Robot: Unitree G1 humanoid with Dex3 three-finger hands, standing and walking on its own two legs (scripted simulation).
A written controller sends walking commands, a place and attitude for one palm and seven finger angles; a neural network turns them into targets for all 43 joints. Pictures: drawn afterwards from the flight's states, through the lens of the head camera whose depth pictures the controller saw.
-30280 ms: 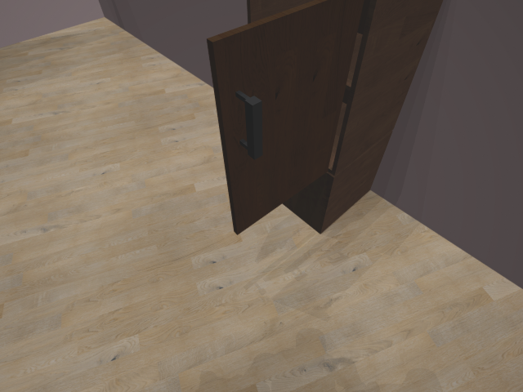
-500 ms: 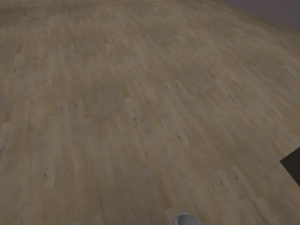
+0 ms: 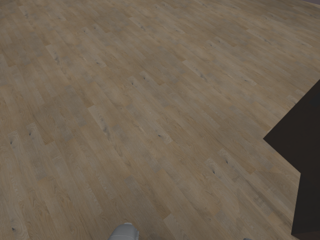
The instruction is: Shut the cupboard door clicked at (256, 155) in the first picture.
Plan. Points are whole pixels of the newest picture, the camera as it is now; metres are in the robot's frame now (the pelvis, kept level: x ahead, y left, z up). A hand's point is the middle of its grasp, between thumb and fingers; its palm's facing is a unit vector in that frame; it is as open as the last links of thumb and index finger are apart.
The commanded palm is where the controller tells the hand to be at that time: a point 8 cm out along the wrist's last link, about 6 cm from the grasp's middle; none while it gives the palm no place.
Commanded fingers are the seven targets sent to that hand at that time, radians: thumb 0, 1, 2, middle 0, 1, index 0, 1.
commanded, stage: turn to face it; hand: left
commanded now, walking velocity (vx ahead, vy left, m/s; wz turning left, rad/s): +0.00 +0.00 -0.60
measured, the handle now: out of the picture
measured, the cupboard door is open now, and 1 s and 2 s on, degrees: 65 65 65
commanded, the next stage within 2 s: take the last steps up to it in 1.36 s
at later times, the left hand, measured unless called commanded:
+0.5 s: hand (97, 211) +0.20 +0.20 -0.15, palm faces -0.32 -0.91 -0.24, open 7.4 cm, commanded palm none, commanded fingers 0.00 0.90 0.90 -0.20 -0.30 -0.20 -0.30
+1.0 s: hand (107, 211) +0.20 +0.17 -0.18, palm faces -0.53 -0.83 -0.19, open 7.4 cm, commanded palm none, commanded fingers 0.00 0.90 0.90 -0.20 -0.30 -0.20 -0.30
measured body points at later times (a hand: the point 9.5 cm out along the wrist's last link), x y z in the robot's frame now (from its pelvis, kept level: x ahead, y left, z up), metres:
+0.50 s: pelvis +0.01 +0.03 +0.00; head +0.06 +0.02 +0.45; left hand +0.21 +0.24 -0.13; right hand -0.03 -0.23 -0.14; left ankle +0.03 +0.15 -0.74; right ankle -0.05 -0.09 -0.71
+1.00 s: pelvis +0.03 +0.05 -0.01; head +0.09 +0.04 +0.44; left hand +0.23 +0.22 -0.17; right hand -0.03 -0.22 -0.13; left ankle +0.10 +0.13 -0.74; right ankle -0.05 -0.07 -0.71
